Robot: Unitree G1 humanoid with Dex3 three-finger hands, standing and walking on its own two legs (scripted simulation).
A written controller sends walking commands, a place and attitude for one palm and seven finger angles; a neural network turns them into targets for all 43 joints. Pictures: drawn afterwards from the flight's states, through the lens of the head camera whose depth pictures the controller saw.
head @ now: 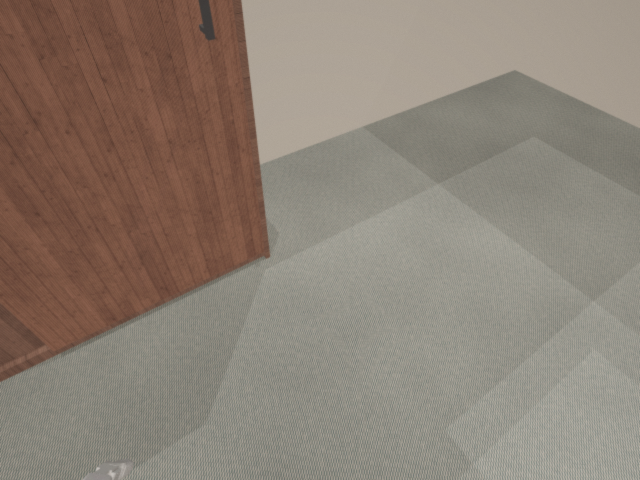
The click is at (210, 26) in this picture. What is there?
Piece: wardrobe's sliding door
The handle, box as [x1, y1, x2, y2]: [199, 0, 214, 40]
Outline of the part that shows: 199,0 203,21 202,24 199,24 200,30 205,34 205,37 208,40 213,39 214,34 208,0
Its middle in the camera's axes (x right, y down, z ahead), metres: -0.26 -0.51 +0.81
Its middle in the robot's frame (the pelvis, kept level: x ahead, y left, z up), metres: +0.96 +0.32 +0.20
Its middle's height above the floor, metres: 0.97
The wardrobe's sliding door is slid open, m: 0.00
